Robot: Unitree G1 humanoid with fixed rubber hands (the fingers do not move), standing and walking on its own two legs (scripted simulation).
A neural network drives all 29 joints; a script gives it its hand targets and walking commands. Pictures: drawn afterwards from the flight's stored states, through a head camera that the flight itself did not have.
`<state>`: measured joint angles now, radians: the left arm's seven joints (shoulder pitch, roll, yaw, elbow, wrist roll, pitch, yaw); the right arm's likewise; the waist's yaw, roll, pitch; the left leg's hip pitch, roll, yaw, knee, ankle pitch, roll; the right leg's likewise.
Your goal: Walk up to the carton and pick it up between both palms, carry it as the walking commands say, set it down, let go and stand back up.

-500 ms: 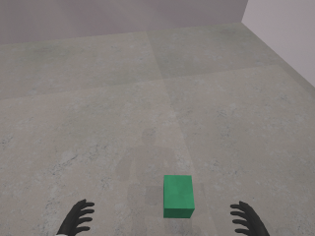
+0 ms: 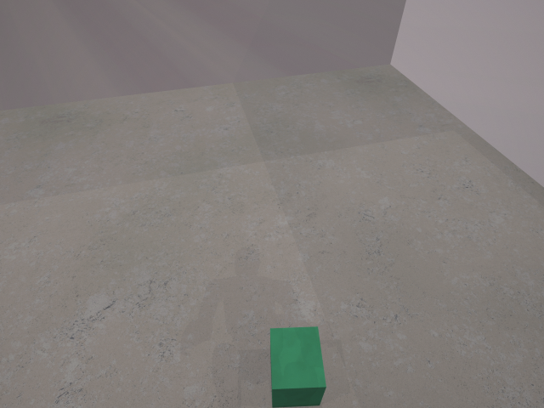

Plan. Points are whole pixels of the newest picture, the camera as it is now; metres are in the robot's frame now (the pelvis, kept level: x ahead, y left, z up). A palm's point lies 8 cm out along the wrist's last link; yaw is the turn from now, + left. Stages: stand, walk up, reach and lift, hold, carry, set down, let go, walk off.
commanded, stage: stand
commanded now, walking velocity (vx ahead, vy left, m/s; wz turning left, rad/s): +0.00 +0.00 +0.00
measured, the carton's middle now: (295, 367) +0.43 -0.06 -0.67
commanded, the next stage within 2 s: none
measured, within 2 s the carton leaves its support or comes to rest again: neither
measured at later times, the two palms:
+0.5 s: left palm out of the picture +0.10 +0.25 -0.13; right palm out of the picture +0.05 -0.27 -0.13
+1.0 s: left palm out of the picture +0.03 +0.23 -0.14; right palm out of the picture -0.05 -0.23 -0.14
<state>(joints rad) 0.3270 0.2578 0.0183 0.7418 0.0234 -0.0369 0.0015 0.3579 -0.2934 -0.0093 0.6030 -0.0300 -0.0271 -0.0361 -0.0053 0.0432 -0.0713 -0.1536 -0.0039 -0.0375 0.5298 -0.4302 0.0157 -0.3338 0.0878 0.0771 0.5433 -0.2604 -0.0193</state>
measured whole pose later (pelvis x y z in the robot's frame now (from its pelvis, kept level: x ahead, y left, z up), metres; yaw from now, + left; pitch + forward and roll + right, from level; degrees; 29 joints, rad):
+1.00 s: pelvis +0.02 +0.00 +0.00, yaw -4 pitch +0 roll +0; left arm 0.31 0.18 -0.02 1.05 0.01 0.02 0.05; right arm 0.44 -0.21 0.03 1.00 -0.02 0.02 -0.06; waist -0.01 0.03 -0.01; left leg -0.03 0.00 0.03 0.48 -0.45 0.02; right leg -0.28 0.11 0.14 0.60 -0.31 -0.03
